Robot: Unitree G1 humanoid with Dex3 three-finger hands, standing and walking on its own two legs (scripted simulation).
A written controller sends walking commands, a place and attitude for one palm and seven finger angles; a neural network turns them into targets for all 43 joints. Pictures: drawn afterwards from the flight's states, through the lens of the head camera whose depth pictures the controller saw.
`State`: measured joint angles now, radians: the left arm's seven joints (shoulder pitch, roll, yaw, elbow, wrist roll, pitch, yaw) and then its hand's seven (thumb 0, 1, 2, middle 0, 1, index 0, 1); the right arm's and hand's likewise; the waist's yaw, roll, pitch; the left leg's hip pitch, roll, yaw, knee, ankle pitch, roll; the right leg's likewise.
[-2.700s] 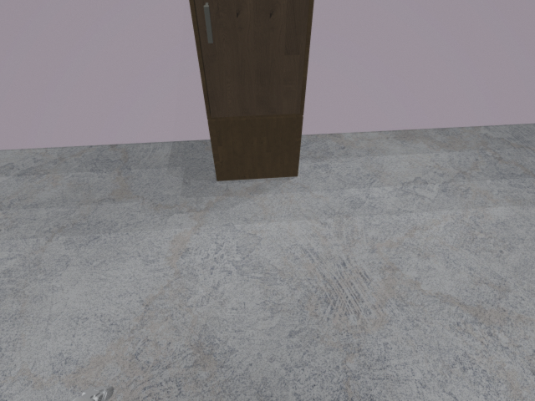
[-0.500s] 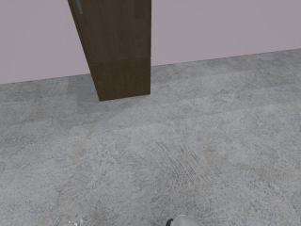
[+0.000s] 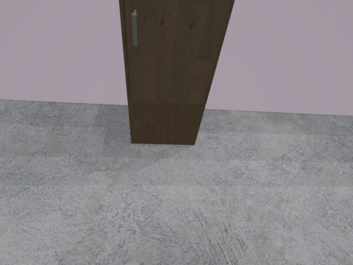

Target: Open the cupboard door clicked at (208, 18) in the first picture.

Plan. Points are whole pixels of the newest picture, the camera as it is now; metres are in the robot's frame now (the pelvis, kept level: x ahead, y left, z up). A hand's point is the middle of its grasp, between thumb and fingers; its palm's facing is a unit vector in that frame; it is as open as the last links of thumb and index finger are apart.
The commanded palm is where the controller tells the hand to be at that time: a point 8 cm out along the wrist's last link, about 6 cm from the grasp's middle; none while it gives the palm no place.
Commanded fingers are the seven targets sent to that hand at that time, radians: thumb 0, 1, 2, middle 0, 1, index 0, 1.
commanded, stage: walk to a spot facing it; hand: left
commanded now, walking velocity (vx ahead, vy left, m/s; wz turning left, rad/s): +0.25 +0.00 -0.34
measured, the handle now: (135, 28) +0.94 +0.26 +0.08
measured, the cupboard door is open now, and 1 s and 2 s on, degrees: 0 0 0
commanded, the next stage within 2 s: turn to face it in 0.06 s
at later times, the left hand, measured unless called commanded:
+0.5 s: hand (126, 223) +0.25 +0.15 -0.16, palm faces -0.04 -0.98 -0.20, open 7.3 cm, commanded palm none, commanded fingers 0.00 0.90 0.90 -0.20 -0.30 -0.20 -0.30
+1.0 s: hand (103, 231) +0.22 +0.21 -0.15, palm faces +0.11 -0.98 -0.18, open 7.4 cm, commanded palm none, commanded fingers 0.00 0.90 0.90 -0.20 -0.30 -0.20 -0.30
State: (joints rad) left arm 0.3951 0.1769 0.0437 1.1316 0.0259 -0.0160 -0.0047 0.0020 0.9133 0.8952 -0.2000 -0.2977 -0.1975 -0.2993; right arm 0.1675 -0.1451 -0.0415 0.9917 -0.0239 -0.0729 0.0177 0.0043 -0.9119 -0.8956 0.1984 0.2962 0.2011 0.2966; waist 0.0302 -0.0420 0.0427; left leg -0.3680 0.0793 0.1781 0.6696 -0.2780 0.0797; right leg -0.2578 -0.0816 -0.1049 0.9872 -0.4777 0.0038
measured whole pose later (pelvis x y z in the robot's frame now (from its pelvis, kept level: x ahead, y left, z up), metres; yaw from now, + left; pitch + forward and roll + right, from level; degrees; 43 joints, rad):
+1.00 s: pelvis +0.21 +0.02 +0.02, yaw +5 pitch +0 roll +0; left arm 0.27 0.19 0.06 1.06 0.03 0.02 -0.02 0.00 0.91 0.90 -0.20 -0.30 -0.20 -0.30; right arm 0.37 -0.14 -0.03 1.07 -0.02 -0.04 -0.02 0.01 -0.91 -0.90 0.20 0.30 0.20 0.30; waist -0.02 -0.02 0.01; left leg -0.14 0.03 0.10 0.38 -0.24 0.03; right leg -0.47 -0.09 -0.08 0.95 -0.32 0.03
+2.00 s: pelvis +0.40 +0.02 +0.02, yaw +5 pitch -1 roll -1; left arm 0.17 0.24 0.08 0.99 0.03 0.07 0.03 0.00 0.91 0.90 -0.20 -0.30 -0.19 -0.30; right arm 0.15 -0.16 -0.05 1.02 -0.02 0.02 -0.04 -0.01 -0.93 -0.89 0.20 0.30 0.21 0.30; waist -0.01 -0.02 0.08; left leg -0.29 0.08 0.17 0.46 -0.16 0.04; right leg -0.42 -0.05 -0.01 0.98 -0.41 0.05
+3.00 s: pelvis +0.37 -0.04 +0.02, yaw +5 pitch -1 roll +0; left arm 0.31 0.12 0.01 1.15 0.01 0.01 0.03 0.00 0.91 0.90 -0.20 -0.30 -0.20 -0.30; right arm 0.31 -0.12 0.00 1.15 -0.01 0.00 -0.03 0.01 -0.91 -0.90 0.20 0.30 0.20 0.30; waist 0.00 0.00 0.03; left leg -0.15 0.03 0.06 0.40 -0.23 -0.02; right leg -0.20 -0.01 -0.06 0.41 -0.19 -0.02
